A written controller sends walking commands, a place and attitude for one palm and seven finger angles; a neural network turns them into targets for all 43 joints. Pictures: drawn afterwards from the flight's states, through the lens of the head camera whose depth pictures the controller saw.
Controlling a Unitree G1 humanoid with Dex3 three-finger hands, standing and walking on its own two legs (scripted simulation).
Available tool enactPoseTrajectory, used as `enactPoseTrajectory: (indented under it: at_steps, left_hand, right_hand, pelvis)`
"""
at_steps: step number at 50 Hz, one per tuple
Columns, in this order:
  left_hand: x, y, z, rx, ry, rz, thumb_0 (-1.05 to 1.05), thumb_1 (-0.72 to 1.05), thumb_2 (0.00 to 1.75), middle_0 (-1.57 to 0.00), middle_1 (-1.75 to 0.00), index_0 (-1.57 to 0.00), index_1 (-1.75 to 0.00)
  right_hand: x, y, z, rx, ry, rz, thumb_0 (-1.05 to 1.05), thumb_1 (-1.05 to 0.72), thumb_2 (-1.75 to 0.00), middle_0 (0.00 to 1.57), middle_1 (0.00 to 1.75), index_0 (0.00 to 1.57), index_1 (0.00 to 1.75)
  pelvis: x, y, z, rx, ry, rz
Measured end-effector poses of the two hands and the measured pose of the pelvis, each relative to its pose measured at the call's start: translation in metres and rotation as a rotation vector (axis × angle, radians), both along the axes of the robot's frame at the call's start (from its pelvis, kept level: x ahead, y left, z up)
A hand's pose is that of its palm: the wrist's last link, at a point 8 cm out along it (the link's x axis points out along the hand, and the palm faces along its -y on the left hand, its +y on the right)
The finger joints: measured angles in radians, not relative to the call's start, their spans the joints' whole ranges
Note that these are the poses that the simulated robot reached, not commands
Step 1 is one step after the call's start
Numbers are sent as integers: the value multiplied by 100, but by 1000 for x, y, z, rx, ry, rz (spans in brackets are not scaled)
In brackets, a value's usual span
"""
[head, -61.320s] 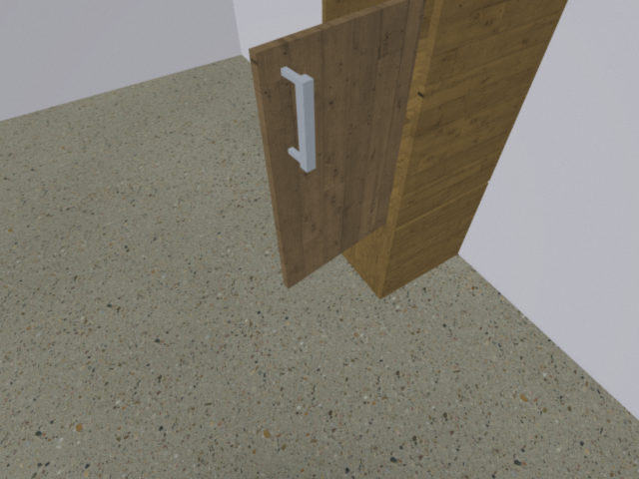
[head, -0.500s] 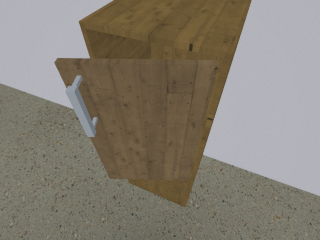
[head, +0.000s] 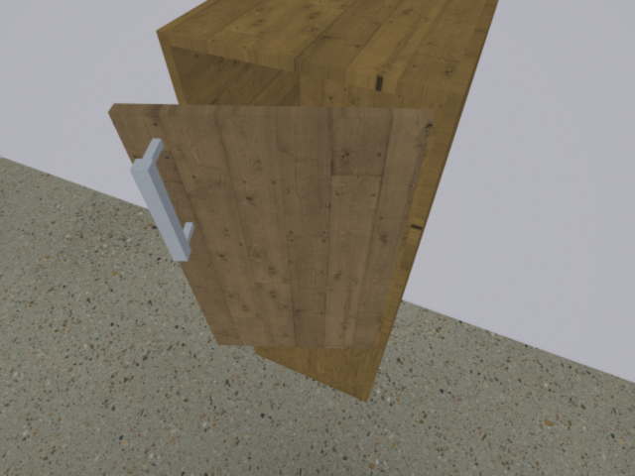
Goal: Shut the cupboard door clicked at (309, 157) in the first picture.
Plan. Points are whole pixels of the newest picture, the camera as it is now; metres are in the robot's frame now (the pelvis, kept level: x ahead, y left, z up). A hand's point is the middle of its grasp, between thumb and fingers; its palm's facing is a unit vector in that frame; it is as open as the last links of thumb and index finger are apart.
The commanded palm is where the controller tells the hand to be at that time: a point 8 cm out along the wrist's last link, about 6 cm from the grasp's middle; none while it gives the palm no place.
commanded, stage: come to a stop and stand still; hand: left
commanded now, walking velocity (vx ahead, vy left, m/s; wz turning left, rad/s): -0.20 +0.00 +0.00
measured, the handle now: (169, 204) +0.39 +0.22 +0.13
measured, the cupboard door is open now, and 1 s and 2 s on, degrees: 22 22 22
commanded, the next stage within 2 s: look again from close up in 1.12 s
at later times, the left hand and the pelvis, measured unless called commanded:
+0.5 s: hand out of the picture -0.04 +0.18 -0.18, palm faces +0.06 -0.98 -0.18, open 7.3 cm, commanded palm none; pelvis -0.03 +0.01 +0.00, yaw +1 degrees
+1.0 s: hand out of the picture -0.02 +0.15 -0.18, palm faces +0.06 -0.99 -0.13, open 7.4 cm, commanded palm none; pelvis +0.02 +0.01 +0.00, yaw +1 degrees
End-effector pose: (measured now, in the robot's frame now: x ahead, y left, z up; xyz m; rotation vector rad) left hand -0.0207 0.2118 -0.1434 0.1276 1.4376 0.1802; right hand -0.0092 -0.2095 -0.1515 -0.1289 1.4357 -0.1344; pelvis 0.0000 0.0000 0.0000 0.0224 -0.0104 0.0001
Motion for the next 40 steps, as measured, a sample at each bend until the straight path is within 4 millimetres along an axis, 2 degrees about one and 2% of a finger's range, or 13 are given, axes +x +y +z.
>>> enactPoseTrajectory:
  at_steps: [8,13,19,26,29,33,40]
  left_hand:
    - [0,15,-4,37,-45,-23,0,91,90,-20,-30,-20,-30]
    - [2,23,-5,34,-88,-35,0,91,90,-20,-30,-20,-30]
    - [-3,27,-2,11,-104,-17,0,92,90,-20,-30,-20,-30]
    - [-27,18,-5,-12,-25,14,0,92,90,-20,-30,-20,-30]
    - [-37,8,-4,-28,22,27,0,92,90,-20,-30,-20,-30]
    - [-46,-6,-3,-57,80,34,0,91,90,-20,-30,-20,-30]
    - [-36,-21,-5,-87,86,47,0,91,90,-20,-30,-20,-30]
  right_hand:
    - [-4,-10,-7,-19,-54,-24,1,-92,-90,20,30,20,30]
    - [-13,-7,-3,-22,-76,-14,1,-92,-90,20,30,20,29]
    - [-41,7,6,-6,-18,7,1,-92,-90,20,30,20,29]
    - [-66,24,1,29,80,-12,1,-91,-90,20,30,20,30]
    - [-64,29,0,45,101,-17,1,-91,-90,20,30,20,30]
    - [-52,36,1,56,95,-22,1,-91,-90,20,30,20,30]
    - [-19,38,1,47,63,3,2,-91,-90,20,30,20,30]
  pelvis:
    - [-28,1,-8,-1,-10,-5]
    - [-39,5,-8,-5,-18,5]
    - [-39,10,-1,-15,0,15]
    - [-29,14,-3,-5,5,23]
    - [-21,14,-3,-7,6,20]
    - [-11,13,-1,-9,9,16]
    - [3,11,0,-12,8,18]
